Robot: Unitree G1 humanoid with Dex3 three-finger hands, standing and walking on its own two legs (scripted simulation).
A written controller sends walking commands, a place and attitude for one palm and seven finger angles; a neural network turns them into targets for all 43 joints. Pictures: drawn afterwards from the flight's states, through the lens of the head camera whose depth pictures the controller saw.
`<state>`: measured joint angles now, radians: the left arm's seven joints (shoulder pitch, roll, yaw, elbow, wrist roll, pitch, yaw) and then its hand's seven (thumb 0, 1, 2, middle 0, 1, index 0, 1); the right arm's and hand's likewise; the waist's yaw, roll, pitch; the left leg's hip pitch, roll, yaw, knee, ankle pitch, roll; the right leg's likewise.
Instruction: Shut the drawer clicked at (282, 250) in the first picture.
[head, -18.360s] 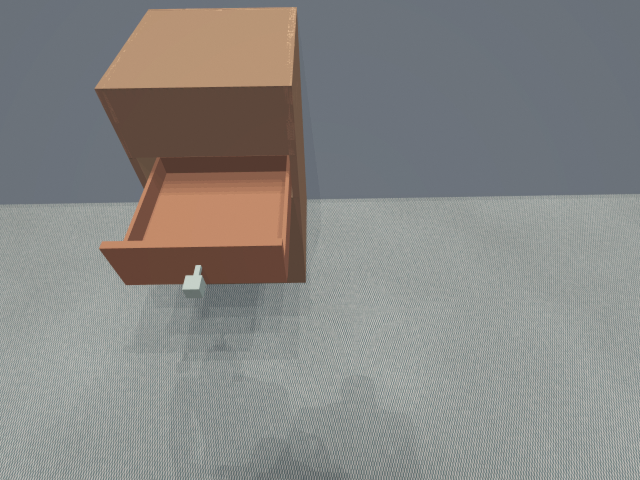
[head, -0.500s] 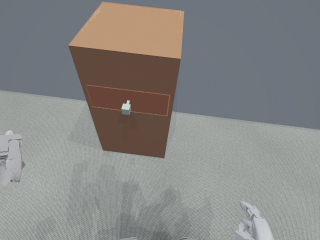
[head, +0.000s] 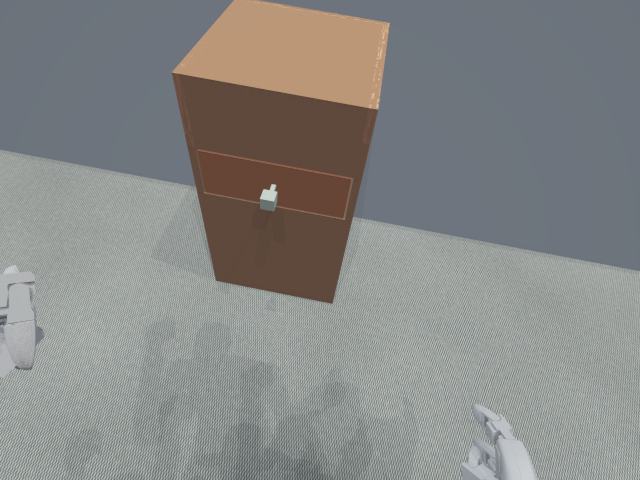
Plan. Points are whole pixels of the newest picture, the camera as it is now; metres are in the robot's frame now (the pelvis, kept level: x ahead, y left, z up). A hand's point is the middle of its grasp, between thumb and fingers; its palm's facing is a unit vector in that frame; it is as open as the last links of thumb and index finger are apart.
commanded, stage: step back with the hand held close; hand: left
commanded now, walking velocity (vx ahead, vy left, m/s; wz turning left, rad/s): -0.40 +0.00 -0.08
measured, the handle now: (270, 195) +0.78 +0.16 -0.24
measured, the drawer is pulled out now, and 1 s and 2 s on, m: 0.00 0.00 0.00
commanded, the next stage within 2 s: stop stepping back and stand still in 0.14 s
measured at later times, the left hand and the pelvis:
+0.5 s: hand out of the picture +0.07 +0.20 +0.16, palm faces +0.24 -0.84 -0.48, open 3.2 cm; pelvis -0.14 -0.02 +0.00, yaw -4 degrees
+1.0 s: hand out of the picture +0.00 +0.21 +0.16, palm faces +0.33 -0.84 -0.44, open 3.2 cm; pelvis -0.20 -0.02 -0.01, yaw -2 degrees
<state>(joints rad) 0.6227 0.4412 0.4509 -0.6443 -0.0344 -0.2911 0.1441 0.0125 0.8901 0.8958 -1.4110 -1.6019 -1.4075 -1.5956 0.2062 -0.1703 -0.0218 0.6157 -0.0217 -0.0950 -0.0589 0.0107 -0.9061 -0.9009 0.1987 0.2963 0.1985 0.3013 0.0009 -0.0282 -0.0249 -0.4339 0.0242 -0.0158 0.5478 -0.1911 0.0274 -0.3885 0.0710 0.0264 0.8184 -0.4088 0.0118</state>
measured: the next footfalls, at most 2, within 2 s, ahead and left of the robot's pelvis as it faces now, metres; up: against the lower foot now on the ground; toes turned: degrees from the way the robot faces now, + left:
right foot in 0.14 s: -0.13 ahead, -0.12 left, +0.00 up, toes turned +2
left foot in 0.36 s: -0.07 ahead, +0.06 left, +0.00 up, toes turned -3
